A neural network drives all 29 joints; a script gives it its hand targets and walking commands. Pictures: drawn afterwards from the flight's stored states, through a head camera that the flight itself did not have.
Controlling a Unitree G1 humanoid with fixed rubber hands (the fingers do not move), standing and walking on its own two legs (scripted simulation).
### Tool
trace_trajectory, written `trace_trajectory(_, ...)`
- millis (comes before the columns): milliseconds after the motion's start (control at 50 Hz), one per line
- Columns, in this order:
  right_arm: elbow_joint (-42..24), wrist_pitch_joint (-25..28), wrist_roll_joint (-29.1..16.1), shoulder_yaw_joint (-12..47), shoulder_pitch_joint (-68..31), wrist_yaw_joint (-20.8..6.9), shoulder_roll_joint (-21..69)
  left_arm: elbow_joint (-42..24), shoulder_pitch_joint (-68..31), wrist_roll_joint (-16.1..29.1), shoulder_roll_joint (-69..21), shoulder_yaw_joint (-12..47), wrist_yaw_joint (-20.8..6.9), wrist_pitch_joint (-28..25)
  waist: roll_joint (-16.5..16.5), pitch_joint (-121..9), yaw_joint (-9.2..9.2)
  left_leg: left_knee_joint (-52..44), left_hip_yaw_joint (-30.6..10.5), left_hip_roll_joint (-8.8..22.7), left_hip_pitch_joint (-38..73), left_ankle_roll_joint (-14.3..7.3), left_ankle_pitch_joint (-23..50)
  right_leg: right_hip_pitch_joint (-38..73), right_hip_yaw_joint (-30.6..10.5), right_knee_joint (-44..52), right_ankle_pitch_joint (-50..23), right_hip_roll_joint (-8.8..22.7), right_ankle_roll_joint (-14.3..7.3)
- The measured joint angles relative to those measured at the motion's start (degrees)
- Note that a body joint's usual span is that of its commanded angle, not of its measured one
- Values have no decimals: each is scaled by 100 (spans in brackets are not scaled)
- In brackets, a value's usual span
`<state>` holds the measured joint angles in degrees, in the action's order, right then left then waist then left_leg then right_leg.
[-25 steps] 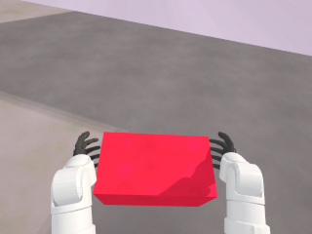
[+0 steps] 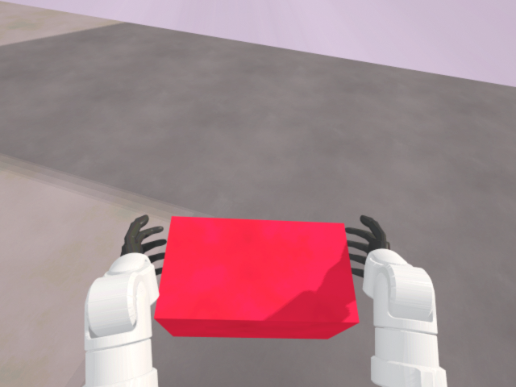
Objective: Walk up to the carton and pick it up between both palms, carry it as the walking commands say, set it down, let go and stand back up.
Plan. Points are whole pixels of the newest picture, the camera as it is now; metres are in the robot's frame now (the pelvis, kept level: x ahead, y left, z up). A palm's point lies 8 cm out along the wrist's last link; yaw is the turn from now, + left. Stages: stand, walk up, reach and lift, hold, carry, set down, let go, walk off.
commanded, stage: carry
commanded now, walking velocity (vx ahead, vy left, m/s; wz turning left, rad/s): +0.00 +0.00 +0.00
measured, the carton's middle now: (255, 282) +0.29 +0.00 -0.01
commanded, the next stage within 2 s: none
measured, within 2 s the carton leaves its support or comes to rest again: neither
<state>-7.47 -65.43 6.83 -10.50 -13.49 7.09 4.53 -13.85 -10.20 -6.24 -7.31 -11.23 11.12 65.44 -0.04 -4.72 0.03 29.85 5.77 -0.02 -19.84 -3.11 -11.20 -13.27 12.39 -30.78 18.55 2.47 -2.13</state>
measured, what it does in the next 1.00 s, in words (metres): stands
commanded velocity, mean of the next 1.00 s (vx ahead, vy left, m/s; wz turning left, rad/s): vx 0.00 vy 0.00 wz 0.00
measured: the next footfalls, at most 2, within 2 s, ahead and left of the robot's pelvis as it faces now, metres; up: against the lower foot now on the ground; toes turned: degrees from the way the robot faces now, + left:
none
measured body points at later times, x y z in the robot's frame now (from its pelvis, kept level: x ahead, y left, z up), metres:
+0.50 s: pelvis +0.00 -0.01 +0.00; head -0.02 -0.01 +0.45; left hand +0.28 +0.17 +0.07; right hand +0.29 -0.19 +0.07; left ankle +0.05 +0.09 -0.73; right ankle -0.02 -0.08 -0.73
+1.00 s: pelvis +0.01 -0.02 +0.00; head -0.01 -0.02 +0.45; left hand +0.28 +0.16 +0.05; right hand +0.29 -0.20 +0.04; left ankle +0.05 +0.09 -0.73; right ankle -0.02 -0.08 -0.73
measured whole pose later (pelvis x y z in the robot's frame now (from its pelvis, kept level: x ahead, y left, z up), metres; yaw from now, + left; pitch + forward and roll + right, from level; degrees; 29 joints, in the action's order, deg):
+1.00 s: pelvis +0.01 -0.02 +0.00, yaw -1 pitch +2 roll +0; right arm -1.6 -56.5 10.6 -11.9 -11.1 3.8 6.6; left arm -6.7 -8.7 -9.5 -7.5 -12.6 6.0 56.4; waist 0.4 -5.1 -0.6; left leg 31.6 5.6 1.8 -20.7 -1.4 -12.4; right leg -13.8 12.3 -31.3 19.5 0.7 -3.9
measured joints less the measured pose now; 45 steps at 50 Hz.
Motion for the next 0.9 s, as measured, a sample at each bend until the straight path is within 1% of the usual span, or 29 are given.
trace_trajectory(60, -8, -31, 3, 3, 2, 52, 7, 78, -23, -19, -6, -27, -48, -21, -22, 7, 18, 1, -23, -3, -16, 9, 11, -11, 23, -15, 14, 2, -14)
trace_trajectory(100, -6, -30, 10, -3, 19, 52, 9, 97, -19, 0, -13, -26, -24, -29, -25, 10, 8, -8, -35, 4, -21, 22, 18, -9, 35, 4, 6, -9, -27)
trace_trajectory(140, 39, 5, 33, -20, 33, 26, 28, 128, 1, -9, -33, -47, -28, -59, -12, 0, -7, -17, -37, 23, -19, 40, 19, -2, 35, 32, -4, -32, -43)
trace_trajectory(180, 106, 47, 89, -32, 35, -19, 50, 200, 18, -56, -45, -78, -90, -116, 15, -17, -15, -26, -41, 43, -13, 60, 18, 11, 36, 60, -11, -55, -58)
trace_trajectory(280, 3, 100, 12, 14, 51, 68, 64, 34, 72, 38, -33, -66, -5, -152, 82, 11, -29, 41, -49, 95, -30, 100, -22, 12, 38, 45, 9, -104, -102)
trace_trajectory(340, -99, 131, 18, -52, 47, 17, 89, -85, 37, 79, -39, -22, 59, -139, 76, 23, -29, 93, -72, 108, -58, 108, -49, 8, 59, 25, 29, -116, -113)
trace_trajectory(400, -64, 163, 65, -82, 51, -59, 91, -19, -24, -11, -46, -43, -36, -140, 62, -1, -33, 120, -91, 108, -59, 117, -64, 19, 76, 8, 50, -116, -117)
trace_trajectory(440, -20, 137, 77, -47, 58, -56, 71, 55, -7, -52, -37, -59, -101, -149, 53, -26, -44, 123, -74, 113, -34, 120, -78, 32, 58, -4, 61, -117, -119)
trace_trajectory(520, 50, 85, 64, -21, 75, -42, 31, 131, 41, -34, -42, -40, -78, -138, -24, -38, -21, 157, -85, 116, -11, 122, -105, 74, 69, -10, 78, -121, -117)
trace_trajectory(560, 278, 187, 185, -87, 44, -159, 53, 396, -3, -157, -43, -85, -216, -253, -37, -59, -23, 154, -95, 118, 2, 126, -104, 94, 79, 4, 74, -126, -120)
trace_trajectory(620, 275, 194, 144, 29, 75, -88, 14, 406, 51, -111, 18, -52, -211, -289, -3, -33, -30, 139, -82, 129, 7, 137, -95, 84, 65, 3, 69, -135, -135)
trace_trajectory(680, 452, 326, 250, -50, 21, -197, 55, 561, 20, -176, 4, -104, -285, -416, 16, -19, -33, 132, -83, 140, -24, 146, -76, 49, 66, 3, 59, -145, -146)
trace_trajectory(720, 272, 312, 131, 18, 100, -85, 32, 361, 89, -36, 20, -26, -123, -380, 39, 6, -50, 130, -80, 146, -53, 153, -68, 14, 63, -4, 55, -150, -155)
trace_trajectory(760, 268, 419, 203, -41, 113, -185, 81, 327, 96, -82, -35, -65, -168, -457, 56, 15, -72, 132, -69, 164, -74, 162, -68, -11, 50, 3, 46, -166, -165)
trace_trajectory(800, 291, 467, 211, -102, 105, -203, 125, 315, 84, -72, -35, -74, -144, -467, 72, 31, -79, 127, -54, 177, -82, 167, -67, -28, 34, 8, 37, -178, -172)
trace_trajectory(840, 438, 588, 307, -145, 106, -275, 157, 509, 52, -200, -34, -113, -308, -588, 75, -7, -66, 122, -56, 174, -101, 166, -63, -47, 36, 7, 40, -176, -174)
trace_trajectory(900, 369, 623, 257, -57, 197, -215, 137, 513, 122, -179, -15, -108, -344, -671, 71, 0, -67, 142, -41, 182, -92, 172, -87, -44, 19, -9, 57, -179, -177)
